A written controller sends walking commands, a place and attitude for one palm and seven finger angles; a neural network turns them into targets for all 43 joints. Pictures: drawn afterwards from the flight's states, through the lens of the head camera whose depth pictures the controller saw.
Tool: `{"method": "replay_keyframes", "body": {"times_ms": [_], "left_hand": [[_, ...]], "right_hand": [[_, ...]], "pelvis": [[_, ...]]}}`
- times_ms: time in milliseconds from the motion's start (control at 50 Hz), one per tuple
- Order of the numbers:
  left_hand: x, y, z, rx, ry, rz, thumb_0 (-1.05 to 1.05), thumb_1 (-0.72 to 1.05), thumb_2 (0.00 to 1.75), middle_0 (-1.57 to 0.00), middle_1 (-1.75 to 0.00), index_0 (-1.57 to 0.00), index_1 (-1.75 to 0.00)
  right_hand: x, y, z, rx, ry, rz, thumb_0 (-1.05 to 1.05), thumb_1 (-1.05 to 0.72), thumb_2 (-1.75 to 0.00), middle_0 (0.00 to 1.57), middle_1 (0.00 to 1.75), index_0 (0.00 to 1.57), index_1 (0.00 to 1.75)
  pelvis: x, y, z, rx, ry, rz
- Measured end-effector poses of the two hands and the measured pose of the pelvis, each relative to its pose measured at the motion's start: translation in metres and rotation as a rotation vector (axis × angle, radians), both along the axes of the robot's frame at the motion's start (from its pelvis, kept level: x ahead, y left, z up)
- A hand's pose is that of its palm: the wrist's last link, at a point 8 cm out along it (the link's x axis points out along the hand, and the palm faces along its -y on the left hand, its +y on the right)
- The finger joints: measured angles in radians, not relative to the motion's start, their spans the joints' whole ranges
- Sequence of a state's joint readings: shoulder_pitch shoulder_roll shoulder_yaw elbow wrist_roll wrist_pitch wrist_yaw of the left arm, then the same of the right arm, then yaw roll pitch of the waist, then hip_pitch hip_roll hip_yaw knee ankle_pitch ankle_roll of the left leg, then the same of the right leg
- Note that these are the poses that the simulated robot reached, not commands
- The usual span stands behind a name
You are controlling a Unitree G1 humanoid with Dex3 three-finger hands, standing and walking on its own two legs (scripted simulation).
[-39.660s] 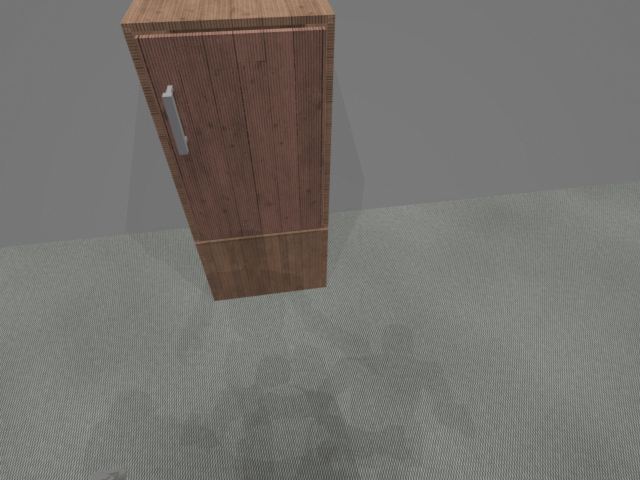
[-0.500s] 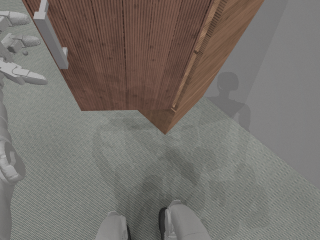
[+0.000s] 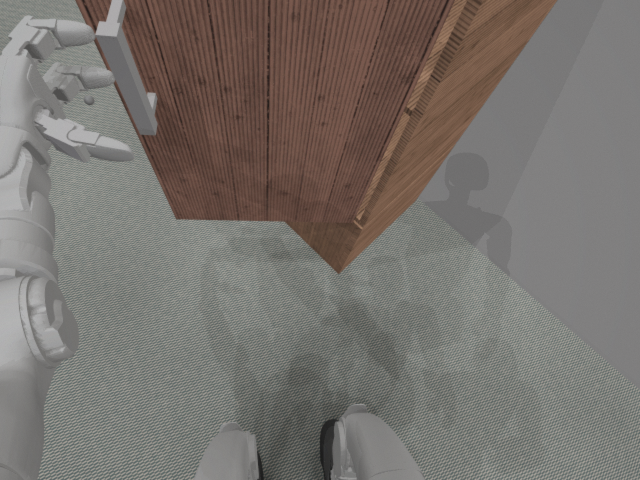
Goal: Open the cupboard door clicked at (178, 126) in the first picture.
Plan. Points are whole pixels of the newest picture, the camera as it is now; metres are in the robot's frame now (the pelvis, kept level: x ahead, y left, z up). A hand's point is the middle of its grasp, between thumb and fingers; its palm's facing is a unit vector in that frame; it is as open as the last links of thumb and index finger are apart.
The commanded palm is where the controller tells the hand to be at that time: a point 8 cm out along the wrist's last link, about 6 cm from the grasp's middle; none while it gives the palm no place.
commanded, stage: slide the fingers in behind the handle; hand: left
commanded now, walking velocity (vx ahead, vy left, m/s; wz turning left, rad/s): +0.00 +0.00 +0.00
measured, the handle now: (134, 73) +0.57 +0.18 +0.08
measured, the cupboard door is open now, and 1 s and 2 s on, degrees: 47 44 44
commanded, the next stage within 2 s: close the thumb around the handle in 0.98 s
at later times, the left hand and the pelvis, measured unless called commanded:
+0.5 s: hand (116, 105) +0.53 +0.19 +0.08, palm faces -0.06 -1.00 -0.03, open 14.6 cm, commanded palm +0.52 +0.20 +0.08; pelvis +0.01 +0.00 +0.00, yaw +1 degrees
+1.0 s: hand (153, 98) +0.54 +0.15 +0.08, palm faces -0.05 -1.00 -0.02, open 14.0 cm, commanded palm +0.52 +0.19 +0.08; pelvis +0.01 -0.01 +0.00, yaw -1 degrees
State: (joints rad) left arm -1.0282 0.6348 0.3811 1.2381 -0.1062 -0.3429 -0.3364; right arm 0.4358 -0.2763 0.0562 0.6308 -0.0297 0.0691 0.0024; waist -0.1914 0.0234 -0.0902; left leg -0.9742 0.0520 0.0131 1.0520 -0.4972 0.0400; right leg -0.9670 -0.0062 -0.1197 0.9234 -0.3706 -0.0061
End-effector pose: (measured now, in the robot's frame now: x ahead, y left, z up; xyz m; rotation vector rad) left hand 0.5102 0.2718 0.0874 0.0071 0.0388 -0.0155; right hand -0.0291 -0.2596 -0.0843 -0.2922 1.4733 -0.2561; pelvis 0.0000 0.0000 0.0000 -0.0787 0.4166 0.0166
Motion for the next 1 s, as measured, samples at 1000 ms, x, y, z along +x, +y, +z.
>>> {"method": "replay_keyframes", "body": {"times_ms": [1000], "left_hand": [[0.012,-0.062,-0.005,0.012,0.001,-0.039,-0.02,-0.5,0.3,-0.3,-1.2,-0.29,-1.21]], "right_hand": [[0.003,0.002,-0.008,0.05,-0.038,-0.042,0.0,-0.91,-0.9,0.2,0.3,0.21,0.3]], "pelvis": [[0.006,-0.006,0.002,0.022,-0.006,-0.023]]}}
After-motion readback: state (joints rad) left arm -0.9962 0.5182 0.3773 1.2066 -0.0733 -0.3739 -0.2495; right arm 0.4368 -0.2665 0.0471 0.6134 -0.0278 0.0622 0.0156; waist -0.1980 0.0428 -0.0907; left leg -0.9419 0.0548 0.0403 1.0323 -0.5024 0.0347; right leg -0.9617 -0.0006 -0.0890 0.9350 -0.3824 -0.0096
